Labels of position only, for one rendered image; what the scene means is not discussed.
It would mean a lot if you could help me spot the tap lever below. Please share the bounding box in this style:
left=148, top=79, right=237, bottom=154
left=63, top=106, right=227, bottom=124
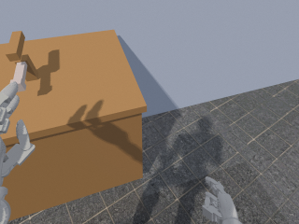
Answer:
left=9, top=62, right=28, bottom=92

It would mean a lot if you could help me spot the counter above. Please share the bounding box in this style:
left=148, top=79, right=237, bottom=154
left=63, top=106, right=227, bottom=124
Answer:
left=0, top=29, right=147, bottom=221

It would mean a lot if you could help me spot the robot left hand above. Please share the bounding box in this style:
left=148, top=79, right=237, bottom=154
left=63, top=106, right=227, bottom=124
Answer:
left=0, top=81, right=36, bottom=187

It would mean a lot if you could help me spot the robot right hand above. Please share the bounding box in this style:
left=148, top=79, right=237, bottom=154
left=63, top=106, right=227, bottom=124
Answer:
left=202, top=176, right=239, bottom=224

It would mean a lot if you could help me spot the left robot forearm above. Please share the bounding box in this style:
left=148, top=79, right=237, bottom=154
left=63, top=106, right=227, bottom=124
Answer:
left=0, top=186, right=11, bottom=224

